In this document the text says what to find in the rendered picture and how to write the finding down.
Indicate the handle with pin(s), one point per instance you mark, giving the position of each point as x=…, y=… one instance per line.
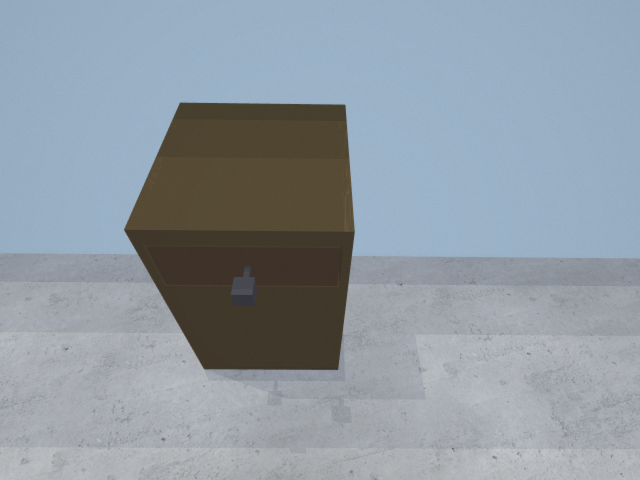
x=244, y=289

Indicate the drawer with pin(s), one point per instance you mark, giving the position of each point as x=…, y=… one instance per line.
x=270, y=265

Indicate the cabinet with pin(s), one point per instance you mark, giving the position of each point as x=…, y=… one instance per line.
x=245, y=174

